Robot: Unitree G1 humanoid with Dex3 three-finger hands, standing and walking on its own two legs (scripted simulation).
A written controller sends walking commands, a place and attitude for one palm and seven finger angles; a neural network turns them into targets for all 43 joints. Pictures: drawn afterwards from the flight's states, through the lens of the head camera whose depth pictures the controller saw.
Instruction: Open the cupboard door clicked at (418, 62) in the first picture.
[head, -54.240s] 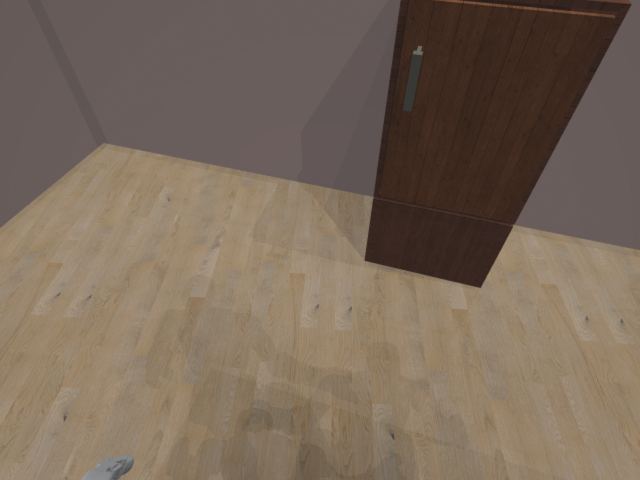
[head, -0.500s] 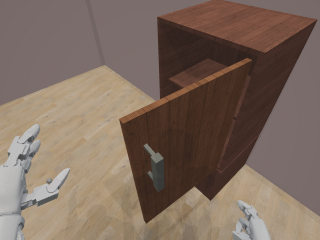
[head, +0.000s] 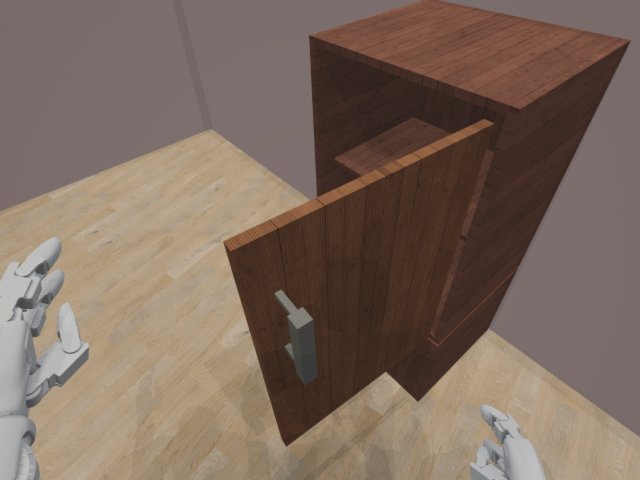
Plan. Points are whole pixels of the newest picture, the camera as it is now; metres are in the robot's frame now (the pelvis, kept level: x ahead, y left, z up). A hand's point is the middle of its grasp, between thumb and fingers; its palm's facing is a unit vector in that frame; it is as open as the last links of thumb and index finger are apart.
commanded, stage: draw the hand back to the body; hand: left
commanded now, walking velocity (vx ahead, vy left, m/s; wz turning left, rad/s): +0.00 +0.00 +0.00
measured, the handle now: (295, 337) +0.29 +0.08 +0.03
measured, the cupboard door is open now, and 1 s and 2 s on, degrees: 85 85 85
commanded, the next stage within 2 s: step back with the hand held close in 0.02 s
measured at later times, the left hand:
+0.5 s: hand (56, 375) +0.16 +0.27 +0.14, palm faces +0.31 -0.80 -0.51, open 7.4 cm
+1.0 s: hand out of the picture +0.01 +0.32 +0.16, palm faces +0.53 -0.72 -0.44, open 7.4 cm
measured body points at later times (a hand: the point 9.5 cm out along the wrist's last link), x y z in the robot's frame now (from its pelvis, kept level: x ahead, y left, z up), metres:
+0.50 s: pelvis -0.04 +0.02 +0.00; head -0.02 +0.01 +0.45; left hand +0.14 +0.31 +0.17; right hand +0.13 -0.23 -0.08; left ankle +0.00 +0.13 -0.74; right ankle -0.05 -0.11 -0.74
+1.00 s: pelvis -0.15 +0.04 -0.02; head -0.15 +0.06 +0.43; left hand -0.03 +0.35 +0.18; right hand +0.03 -0.18 -0.10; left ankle -0.11 +0.14 -0.72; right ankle -0.05 -0.10 -0.74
